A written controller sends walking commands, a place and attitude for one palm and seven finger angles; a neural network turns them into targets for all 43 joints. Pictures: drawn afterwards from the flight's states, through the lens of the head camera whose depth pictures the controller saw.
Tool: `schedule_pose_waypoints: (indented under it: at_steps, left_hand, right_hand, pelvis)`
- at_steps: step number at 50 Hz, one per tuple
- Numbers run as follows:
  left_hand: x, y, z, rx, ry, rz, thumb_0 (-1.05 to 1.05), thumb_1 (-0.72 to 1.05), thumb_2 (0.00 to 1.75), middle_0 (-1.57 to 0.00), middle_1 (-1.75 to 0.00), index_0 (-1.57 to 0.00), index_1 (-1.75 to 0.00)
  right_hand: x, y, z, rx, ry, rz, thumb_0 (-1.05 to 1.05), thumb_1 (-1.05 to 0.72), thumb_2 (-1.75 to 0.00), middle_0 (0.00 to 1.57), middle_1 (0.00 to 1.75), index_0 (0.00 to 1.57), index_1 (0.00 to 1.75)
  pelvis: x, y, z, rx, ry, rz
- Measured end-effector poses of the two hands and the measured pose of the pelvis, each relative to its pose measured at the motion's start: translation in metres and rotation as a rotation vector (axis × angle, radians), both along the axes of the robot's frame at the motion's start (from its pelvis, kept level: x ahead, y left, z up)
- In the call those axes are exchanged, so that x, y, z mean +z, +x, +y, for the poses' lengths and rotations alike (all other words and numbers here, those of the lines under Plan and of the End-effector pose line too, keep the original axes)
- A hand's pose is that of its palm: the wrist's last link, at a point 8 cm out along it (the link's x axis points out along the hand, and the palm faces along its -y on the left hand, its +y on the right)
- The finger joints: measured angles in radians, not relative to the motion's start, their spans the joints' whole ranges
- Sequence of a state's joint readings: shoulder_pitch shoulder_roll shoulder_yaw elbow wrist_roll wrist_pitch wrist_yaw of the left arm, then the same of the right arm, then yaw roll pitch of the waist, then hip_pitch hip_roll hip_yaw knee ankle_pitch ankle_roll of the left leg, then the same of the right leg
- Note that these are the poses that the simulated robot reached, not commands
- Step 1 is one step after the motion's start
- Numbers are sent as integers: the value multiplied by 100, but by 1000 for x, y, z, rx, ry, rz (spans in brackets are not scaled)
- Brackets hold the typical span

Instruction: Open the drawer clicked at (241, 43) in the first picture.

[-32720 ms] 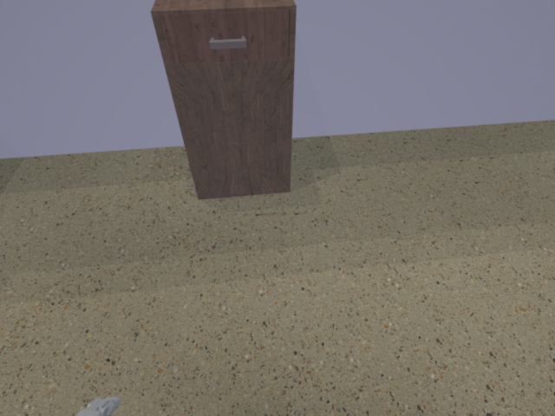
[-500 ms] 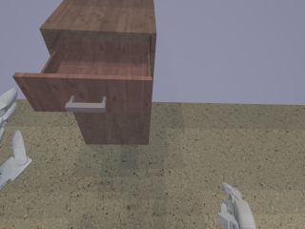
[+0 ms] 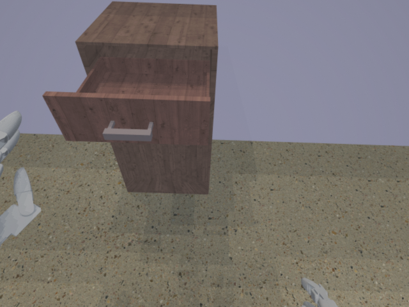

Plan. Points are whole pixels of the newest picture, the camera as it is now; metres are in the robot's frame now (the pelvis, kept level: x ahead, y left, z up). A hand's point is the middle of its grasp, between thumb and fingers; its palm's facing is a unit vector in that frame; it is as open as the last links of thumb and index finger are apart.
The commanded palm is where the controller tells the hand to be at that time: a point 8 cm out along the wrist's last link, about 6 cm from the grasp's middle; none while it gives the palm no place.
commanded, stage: stop stepping back and stand still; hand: left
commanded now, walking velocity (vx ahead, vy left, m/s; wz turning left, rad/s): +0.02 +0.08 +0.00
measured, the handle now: (129, 129) +0.54 +0.23 +0.03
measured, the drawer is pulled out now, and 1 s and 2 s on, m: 0.30 0.30 0.30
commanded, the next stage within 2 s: let the arm hang, fingers relaxed in 0.02 s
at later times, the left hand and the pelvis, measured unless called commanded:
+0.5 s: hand out of the picture +0.05 +0.19 -0.16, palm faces +0.09 -0.98 -0.19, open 6.8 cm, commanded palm none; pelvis +0.00 +0.00 +0.00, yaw +3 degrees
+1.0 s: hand out of the picture +0.01 +0.21 -0.15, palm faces +0.04 -0.97 -0.23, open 7.4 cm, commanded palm none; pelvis +0.00 +0.02 +0.02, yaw +1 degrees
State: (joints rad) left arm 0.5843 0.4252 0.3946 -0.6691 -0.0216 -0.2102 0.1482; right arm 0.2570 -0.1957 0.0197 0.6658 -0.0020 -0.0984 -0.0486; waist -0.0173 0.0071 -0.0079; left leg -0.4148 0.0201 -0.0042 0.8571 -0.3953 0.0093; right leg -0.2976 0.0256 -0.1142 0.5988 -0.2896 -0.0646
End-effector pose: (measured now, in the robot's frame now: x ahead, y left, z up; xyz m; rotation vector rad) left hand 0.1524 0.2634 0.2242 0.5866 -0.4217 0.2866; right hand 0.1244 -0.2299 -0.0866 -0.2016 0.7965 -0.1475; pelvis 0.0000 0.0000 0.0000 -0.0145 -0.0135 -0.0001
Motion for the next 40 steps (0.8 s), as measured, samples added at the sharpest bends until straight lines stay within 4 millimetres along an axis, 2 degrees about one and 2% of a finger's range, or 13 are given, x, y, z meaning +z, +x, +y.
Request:
schedule_pose_waypoints:
  at_steps: [4,6,7,9,11,13,16,19,21,24,30,35,40]
  left_hand:
    - [7,4,12,46,-23,-16,1,89,90,-21,-30,-21,-31]
    - [3,8,19,65,-38,7,1,89,90,-21,-30,-21,-31]
    - [-8,13,23,72,-32,42,1,89,90,-21,-30,-21,-31]
    - [-58,32,35,99,-87,224,0,89,90,-20,-30,-20,-31]
    - [-130,44,41,162,-201,502,0,90,90,-19,-30,-20,-31]
    - [-203,37,32,207,-312,787,0,91,90,-19,-30,-19,-30]
    - [-289,-2,-5,209,-431,1140,0,91,90,-19,-30,-19,-30]
    - [-340,-61,-46,180,-543,1421,1,91,90,-19,-30,-19,-30]
    - [-349,-81,-44,256,-640,1425,-4,98,90,-20,-30,-20,-30]
    - [-356,-105,-32,304,-645,1494,-6,101,90,-21,-30,-21,-31]
    - [-351,-146,-8,403,-618,1634,-3,96,90,-20,-30,-20,-30]
    - [-343,-163,5,447,-593,1682,-1,93,90,-20,-30,-20,-30]
    - [-340,-165,8,452,-580,1686,0,92,90,-19,-30,-20,-30]
  right_hand:
    - [9,7,-6,-16,-12,13,2,-90,-89,20,30,20,30]
    - [16,13,-8,-27,-25,-9,2,-90,-89,20,30,20,30]
    - [16,17,-9,-13,-24,-25,2,-90,-89,20,30,20,30]
    - [1,23,-12,21,-23,-25,1,-90,-89,20,30,20,30]
    - [-17,23,-11,24,-7,24,1,-90,-89,20,30,20,30]
    - [-30,18,-6,38,7,74,1,-90,-89,20,30,20,30]
    - [-43,4,-1,41,37,151,1,-90,-89,20,30,20,30]
    - [-46,-17,4,20,48,256,1,-90,-89,20,30,20,30]
    - [-46,-34,6,22,35,337,1,-90,-89,20,30,20,30]
    - [-42,-57,9,18,18,439,1,-90,-89,20,30,20,30]
    - [-38,-88,12,-21,11,526,1,-91,-89,20,30,20,30]
    - [-40,-97,18,-38,30,540,1,-91,-89,20,30,20,30]
    - [-44,-102,27,-43,55,539,1,-91,-89,20,30,20,30]
  pelvis:
    - [9,4,3,-4,16,13]
    - [12,8,5,-6,21,18]
    - [10,9,8,1,19,26]
    - [-1,10,16,16,0,47]
    - [-6,8,18,34,28,53]
    - [-9,6,16,41,51,44]
    - [-12,5,8,37,61,16]
    - [-8,6,6,46,40,-3]
    - [-5,4,4,59,17,-5]
    - [1,2,4,58,9,-13]
    - [12,1,12,47,2,-9]
    - [16,0,19,39,6,-16]
    - [18,-1,23,31,11,-24]
